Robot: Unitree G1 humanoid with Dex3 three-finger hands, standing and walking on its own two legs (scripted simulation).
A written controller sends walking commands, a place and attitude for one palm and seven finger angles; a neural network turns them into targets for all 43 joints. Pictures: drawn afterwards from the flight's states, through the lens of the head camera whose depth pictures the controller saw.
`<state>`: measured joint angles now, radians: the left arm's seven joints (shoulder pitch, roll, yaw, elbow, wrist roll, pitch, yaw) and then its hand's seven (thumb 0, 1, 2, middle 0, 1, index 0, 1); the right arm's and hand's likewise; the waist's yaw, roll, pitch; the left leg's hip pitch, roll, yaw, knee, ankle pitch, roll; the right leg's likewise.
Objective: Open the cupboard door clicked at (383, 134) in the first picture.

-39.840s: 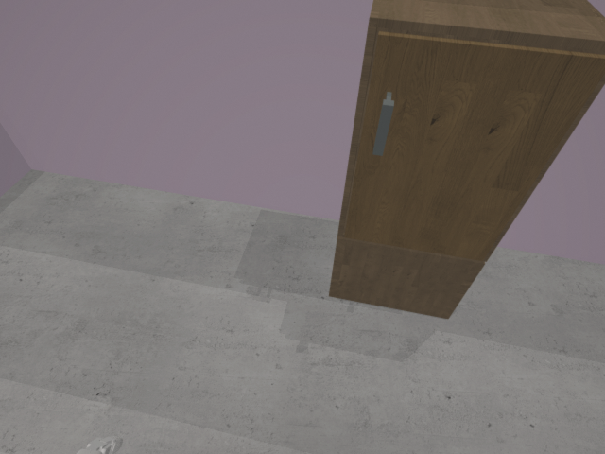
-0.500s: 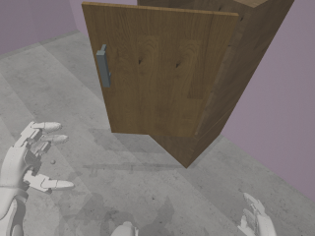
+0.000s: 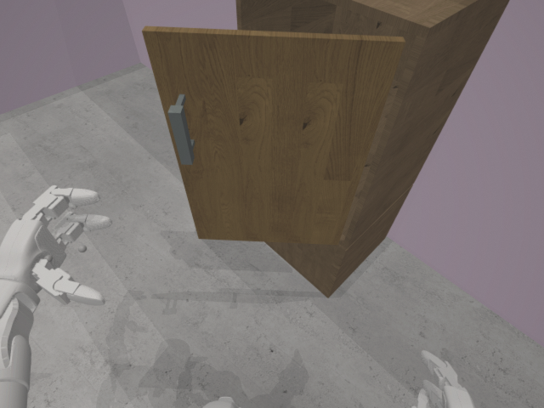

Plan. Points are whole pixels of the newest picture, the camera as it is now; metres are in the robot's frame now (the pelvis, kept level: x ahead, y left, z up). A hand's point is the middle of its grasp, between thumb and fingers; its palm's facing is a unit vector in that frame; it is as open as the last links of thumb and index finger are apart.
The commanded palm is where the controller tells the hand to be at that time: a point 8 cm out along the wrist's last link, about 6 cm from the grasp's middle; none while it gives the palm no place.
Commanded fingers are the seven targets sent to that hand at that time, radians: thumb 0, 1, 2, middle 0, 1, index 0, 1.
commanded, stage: raise the hand with hooked fingers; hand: left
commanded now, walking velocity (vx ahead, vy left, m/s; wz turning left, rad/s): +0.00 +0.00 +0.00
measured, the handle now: (184, 130) +0.57 +0.21 +0.07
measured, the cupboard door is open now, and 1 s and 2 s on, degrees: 43 43 43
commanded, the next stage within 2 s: move the hooked fingers beside the handle in 0.40 s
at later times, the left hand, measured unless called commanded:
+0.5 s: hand (106, 252) +0.29 +0.25 +0.09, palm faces +0.05 -1.00 -0.03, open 14.0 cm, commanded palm +0.27 +0.30 +0.09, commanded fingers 0.00 -0.50 0.30 -0.30 -1.20 -0.30 -1.20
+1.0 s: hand (131, 209) +0.37 +0.24 +0.09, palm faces +0.01 -1.00 -0.02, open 14.0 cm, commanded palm +0.34 +0.29 +0.08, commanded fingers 0.00 -0.50 0.30 -0.30 -1.20 -0.30 -1.20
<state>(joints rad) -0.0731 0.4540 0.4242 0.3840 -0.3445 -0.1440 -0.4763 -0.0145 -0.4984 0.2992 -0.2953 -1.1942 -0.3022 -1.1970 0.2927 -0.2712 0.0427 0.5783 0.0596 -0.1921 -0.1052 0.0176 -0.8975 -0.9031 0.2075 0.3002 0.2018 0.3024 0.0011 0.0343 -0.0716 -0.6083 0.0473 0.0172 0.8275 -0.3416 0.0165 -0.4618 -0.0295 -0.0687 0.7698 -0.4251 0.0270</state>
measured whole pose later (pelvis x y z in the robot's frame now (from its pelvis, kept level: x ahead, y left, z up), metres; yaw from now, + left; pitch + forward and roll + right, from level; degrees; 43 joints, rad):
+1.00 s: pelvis +0.00 -0.02 +0.00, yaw -1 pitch +9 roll -2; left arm -0.37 0.46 0.41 0.71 -0.27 -0.26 -0.45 -0.02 -0.50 0.30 -0.30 -1.20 -0.30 -1.20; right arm 0.32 -0.28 0.02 0.62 0.05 -0.12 -0.09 0.02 -0.90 -0.90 0.21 0.30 0.20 0.30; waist -0.04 0.02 -0.06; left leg -0.65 0.07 0.02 0.83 -0.33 0.00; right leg -0.53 -0.01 -0.06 0.80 -0.43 0.01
